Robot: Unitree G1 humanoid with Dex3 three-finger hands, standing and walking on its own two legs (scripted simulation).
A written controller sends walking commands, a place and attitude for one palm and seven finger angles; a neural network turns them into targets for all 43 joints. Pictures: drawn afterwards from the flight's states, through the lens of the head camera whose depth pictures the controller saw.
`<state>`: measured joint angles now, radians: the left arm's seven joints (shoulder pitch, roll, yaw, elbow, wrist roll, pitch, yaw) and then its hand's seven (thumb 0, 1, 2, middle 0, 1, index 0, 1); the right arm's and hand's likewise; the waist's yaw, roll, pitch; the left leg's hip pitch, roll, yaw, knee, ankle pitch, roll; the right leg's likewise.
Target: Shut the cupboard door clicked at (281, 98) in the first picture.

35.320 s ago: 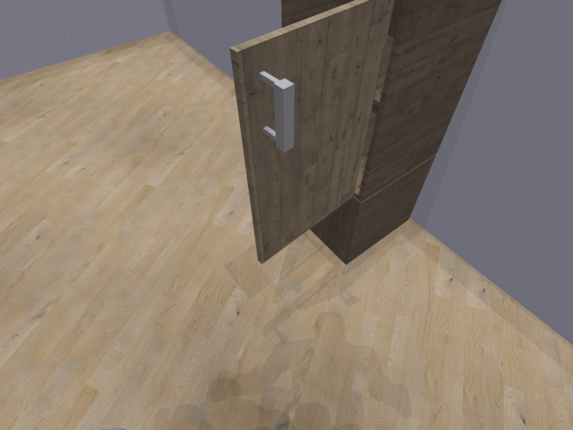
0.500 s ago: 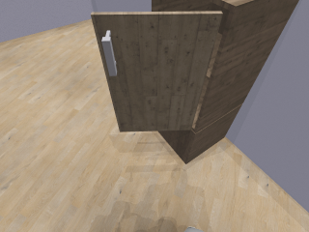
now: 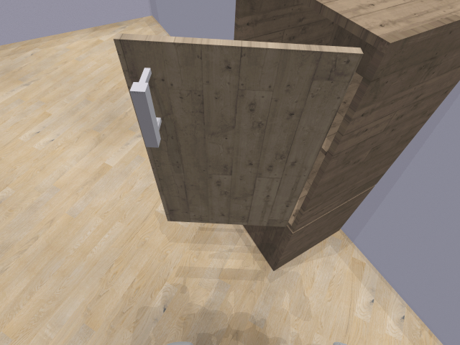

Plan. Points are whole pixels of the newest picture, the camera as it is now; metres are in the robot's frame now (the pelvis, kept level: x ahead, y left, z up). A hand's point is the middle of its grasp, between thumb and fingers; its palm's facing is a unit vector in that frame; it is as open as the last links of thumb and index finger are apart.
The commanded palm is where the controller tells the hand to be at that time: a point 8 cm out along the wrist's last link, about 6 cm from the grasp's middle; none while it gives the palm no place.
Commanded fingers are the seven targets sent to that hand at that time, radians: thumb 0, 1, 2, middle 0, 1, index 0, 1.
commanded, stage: come to a stop and stand still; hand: left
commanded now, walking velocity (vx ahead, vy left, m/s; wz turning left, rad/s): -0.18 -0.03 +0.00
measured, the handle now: (149, 109) +0.46 +0.19 +0.15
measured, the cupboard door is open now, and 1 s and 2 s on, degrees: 58 58 58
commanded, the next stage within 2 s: look again from close up in 0.94 s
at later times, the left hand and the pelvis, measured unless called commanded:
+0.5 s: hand out of the picture +0.03 +0.16 -0.17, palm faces +0.02 -0.98 -0.20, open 7.3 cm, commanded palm none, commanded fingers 0.00 0.90 0.90 -0.20 -0.30 -0.20 -0.30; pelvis -0.02 -0.02 +0.00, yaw +0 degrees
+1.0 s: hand out of the picture -0.05 +0.20 -0.16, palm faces +0.00 -0.97 -0.26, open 7.3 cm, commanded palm none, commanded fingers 0.00 0.90 0.90 -0.20 -0.30 -0.20 -0.30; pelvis -0.06 +0.00 +0.01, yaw +0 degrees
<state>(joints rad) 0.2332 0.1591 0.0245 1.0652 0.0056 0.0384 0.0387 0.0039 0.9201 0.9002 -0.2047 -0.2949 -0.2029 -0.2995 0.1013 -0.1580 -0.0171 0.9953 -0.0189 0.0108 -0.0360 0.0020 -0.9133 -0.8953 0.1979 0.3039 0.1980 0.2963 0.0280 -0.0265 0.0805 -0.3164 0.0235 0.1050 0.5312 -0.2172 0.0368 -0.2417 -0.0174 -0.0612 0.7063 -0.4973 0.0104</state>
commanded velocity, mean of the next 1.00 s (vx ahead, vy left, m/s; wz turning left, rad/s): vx -0.01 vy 0.00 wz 0.00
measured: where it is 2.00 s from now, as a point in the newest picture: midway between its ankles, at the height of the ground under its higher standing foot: outside the picture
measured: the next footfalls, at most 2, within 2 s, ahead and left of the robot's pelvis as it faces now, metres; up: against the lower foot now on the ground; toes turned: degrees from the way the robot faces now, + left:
left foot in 0.38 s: +0.00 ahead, +0.09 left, +0.00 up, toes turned +2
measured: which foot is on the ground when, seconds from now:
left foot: down 0.00-0.14, up 0.16-0.36, down 0.38-1.00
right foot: down 0.00-1.00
